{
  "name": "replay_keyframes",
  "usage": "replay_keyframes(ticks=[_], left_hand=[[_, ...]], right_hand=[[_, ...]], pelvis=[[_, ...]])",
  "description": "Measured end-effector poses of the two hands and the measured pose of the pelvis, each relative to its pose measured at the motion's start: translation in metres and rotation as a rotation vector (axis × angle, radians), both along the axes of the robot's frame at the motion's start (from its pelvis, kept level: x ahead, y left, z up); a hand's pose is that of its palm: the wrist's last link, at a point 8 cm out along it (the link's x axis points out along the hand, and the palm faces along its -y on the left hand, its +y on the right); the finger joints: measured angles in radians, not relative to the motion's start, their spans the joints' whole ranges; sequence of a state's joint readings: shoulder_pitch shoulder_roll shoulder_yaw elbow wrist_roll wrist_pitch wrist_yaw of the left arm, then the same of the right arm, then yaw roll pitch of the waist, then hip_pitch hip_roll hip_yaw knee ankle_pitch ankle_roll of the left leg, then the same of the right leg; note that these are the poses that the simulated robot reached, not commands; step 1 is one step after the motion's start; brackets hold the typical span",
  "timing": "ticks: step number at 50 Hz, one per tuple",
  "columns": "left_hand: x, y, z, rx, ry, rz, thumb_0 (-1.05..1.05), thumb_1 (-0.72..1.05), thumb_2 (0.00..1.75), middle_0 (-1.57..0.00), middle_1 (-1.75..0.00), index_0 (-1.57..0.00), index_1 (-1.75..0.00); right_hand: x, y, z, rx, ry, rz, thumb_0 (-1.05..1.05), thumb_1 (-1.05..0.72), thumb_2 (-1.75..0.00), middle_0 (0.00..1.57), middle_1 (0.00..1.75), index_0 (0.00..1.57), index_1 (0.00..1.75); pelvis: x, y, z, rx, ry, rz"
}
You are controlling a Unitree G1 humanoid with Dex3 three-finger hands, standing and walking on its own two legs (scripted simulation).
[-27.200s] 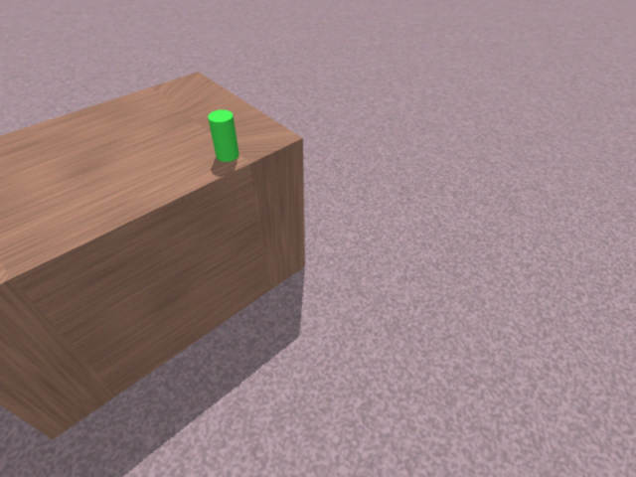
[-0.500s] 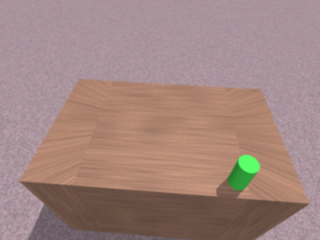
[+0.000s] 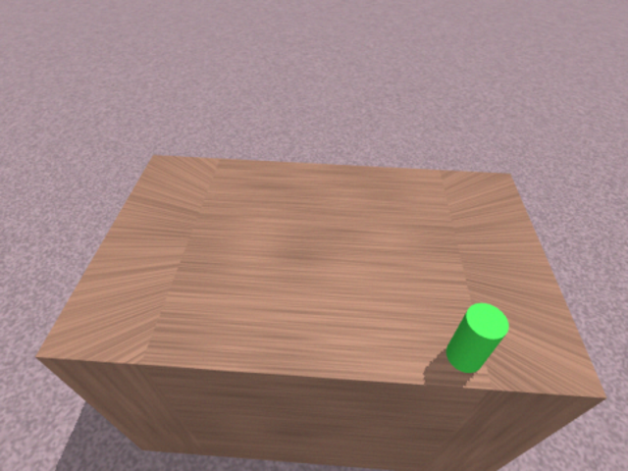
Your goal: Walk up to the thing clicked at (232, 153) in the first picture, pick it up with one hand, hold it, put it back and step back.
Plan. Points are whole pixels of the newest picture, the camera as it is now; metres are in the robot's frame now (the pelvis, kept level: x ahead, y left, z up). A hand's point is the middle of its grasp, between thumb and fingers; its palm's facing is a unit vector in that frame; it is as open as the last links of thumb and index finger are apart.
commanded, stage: stand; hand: right
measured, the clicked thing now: (475, 339) +0.38 -0.25 -0.12
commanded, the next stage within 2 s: step back in 0.12 s
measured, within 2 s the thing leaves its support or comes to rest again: neither
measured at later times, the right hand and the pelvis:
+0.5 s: hand out of the picture +0.02 -0.25 -0.17, palm faces -0.03 +0.89 -0.45, open 7.3 cm; pelvis -0.06 +0.05 -0.03, yaw +2 degrees
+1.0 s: hand out of the picture -0.05 -0.21 -0.18, palm faces +0.08 +0.93 -0.36, open 7.3 cm; pelvis -0.15 +0.06 -0.03, yaw -5 degrees
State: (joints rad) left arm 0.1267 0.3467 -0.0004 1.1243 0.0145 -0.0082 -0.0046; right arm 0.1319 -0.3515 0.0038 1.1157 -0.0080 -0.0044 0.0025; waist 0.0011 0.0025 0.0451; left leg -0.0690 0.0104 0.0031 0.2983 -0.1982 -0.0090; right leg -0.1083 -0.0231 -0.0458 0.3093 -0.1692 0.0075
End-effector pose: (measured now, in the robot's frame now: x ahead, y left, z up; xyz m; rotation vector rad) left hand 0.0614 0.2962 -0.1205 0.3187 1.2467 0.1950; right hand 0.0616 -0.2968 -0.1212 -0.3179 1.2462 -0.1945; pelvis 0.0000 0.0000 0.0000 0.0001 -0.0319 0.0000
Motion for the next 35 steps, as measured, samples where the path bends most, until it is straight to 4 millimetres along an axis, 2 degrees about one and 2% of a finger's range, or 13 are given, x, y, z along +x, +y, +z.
replay_keyframes(ticks=[8,14,18,22,26,28,32,35], left_hand=[[0.003,0.001,-0.002,-0.003,-0.006,0.015,0.01,0.90,0.90,-0.20,-0.30,-0.20,-0.30],[0.001,0.013,-0.006,0.025,-0.027,0.030,0.01,0.90,0.90,-0.20,-0.30,-0.20,-0.30],[-0.002,0.024,-0.009,0.038,-0.040,0.009,0.01,0.90,0.90,-0.20,-0.30,-0.20,-0.30],[-0.001,0.041,-0.016,0.040,-0.060,-0.024,0.01,0.90,0.90,-0.20,-0.30,-0.20,-0.30],[0.006,0.063,-0.031,0.020,-0.116,-0.041,0.01,0.90,0.90,-0.20,-0.30,-0.20,-0.30],[0.005,0.070,-0.034,0.012,-0.128,-0.032,0.01,0.90,0.90,-0.20,-0.30,-0.20,-0.30],[-0.009,0.076,-0.029,0.001,-0.096,-0.031,0.01,0.90,0.90,-0.20,-0.30,-0.20,-0.30],[-0.025,0.079,-0.026,-0.005,-0.073,-0.039,0.01,0.90,0.90,-0.20,-0.30,-0.20,-0.30]], right_hand=[[0.001,-0.002,0.000,-0.003,0.007,-0.005,0.00,-0.91,-0.90,0.21,0.30,0.21,0.30],[0.000,-0.010,-0.004,-0.026,0.005,-0.009,0.00,-0.91,-0.90,0.21,0.30,0.21,0.30],[-0.006,-0.011,-0.005,-0.057,0.004,-0.005,0.00,-0.91,-0.90,0.21,0.30,0.21,0.30],[-0.026,-0.002,-0.001,-0.080,0.005,-0.013,0.00,-0.91,-0.90,0.21,0.30,0.20,0.30],[-0.058,0.015,-0.003,-0.127,0.035,-0.008,0.00,-0.91,-0.90,0.21,0.30,0.20,0.30],[-0.077,0.028,-0.002,-0.130,0.068,-0.006,0.00,-0.91,-0.90,0.21,0.30,0.20,0.30],[-0.108,0.049,0.010,-0.115,0.112,-0.023,0.00,-0.91,-0.90,0.21,0.30,0.21,0.30],[-0.118,0.057,0.012,-0.114,0.108,-0.039,0.00,-0.90,-0.90,0.21,0.30,0.21,0.30]], pelvis=[[-0.001,0.000,-0.001,-0.001,0.008,0.000],[-0.021,0.001,-0.009,-0.008,0.010,0.005],[-0.037,0.011,-0.015,-0.002,0.008,0.004],[-0.052,0.029,-0.020,0.000,0.024,0.014],[-0.068,0.051,-0.033,-0.004,0.027,0.030],[-0.076,0.059,-0.032,0.009,0.013,0.016],[-0.086,0.067,-0.019,-0.027,0.030,0.025],[-0.093,0.072,-0.014,-0.021,0.040,-0.002]])
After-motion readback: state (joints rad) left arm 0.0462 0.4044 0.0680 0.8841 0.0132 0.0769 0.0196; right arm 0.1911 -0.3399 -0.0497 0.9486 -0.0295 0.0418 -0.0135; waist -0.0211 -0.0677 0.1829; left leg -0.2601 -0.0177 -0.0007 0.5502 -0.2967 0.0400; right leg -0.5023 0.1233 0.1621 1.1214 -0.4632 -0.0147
